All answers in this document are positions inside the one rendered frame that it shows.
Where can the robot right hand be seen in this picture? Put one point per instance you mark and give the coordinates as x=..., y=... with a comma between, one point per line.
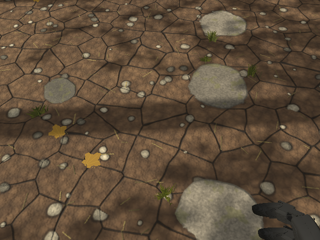
x=304, y=226

